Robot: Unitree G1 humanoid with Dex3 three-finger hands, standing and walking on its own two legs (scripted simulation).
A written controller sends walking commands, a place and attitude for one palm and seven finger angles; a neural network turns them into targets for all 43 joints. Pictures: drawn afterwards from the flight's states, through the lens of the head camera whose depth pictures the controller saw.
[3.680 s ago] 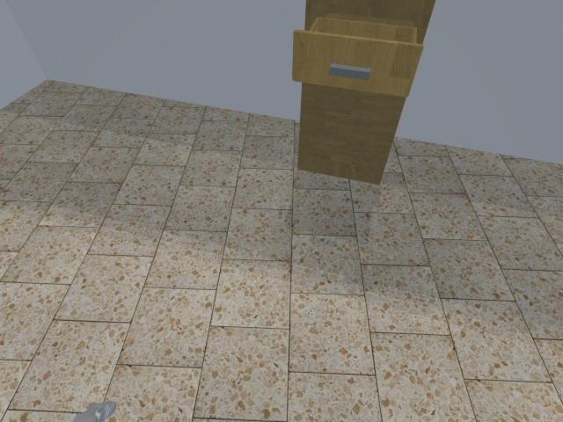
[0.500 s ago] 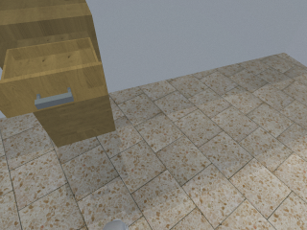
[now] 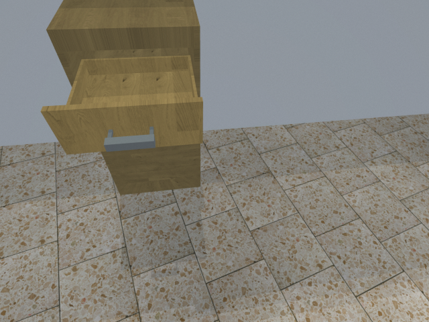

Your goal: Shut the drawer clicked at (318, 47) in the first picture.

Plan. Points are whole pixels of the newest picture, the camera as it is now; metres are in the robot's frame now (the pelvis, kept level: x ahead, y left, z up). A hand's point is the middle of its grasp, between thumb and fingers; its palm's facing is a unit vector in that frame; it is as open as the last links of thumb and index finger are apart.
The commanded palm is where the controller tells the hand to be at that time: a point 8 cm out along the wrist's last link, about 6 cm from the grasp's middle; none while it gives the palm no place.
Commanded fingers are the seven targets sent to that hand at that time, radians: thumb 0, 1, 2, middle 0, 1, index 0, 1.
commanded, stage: turn to face it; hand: left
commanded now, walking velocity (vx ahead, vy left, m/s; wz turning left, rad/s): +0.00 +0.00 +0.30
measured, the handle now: (130, 137) +0.56 +0.25 -0.03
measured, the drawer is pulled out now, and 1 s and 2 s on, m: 0.28 0.28 0.28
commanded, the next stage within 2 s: take the last steps up to it in 0.18 s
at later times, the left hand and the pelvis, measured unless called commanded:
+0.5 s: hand out of the picture -0.03 +0.16 -0.17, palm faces +0.26 -0.94 -0.21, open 7.3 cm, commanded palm none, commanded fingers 0.00 0.90 0.90 -0.20 -0.30 -0.20 -0.30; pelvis +0.00 -0.03 +0.00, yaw +11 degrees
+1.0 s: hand (136, 317) +0.16 +0.17 -0.18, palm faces +0.21 -0.96 -0.20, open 7.4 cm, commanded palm none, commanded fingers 0.00 0.90 0.90 -0.20 -0.30 -0.20 -0.30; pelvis +0.12 -0.02 -0.02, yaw +11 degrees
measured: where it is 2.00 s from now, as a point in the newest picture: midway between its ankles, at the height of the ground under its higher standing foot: (206, 320)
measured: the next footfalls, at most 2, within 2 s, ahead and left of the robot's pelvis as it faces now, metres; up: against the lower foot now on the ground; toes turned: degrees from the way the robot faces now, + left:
right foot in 0.14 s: +0.05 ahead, -0.14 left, +0.00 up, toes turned +2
left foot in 0.54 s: -0.01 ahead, +0.11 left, +0.00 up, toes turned +16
